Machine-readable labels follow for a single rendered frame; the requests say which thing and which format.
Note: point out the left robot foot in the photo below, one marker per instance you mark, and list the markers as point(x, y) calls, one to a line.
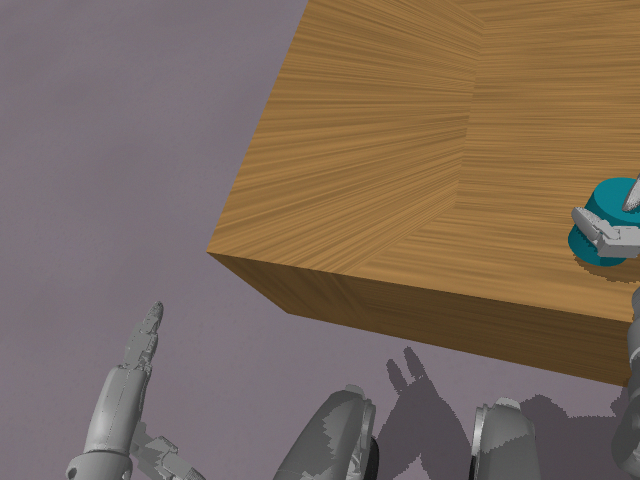
point(373, 461)

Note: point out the right robot hand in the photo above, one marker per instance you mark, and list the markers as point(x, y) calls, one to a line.
point(616, 241)

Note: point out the can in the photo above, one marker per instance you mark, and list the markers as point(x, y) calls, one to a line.
point(606, 202)

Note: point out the left robot arm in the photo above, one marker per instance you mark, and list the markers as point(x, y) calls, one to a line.
point(100, 465)

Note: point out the right robot arm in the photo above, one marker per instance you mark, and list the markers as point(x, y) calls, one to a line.
point(625, 445)

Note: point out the left robot hand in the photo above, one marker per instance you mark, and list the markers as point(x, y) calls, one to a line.
point(115, 424)

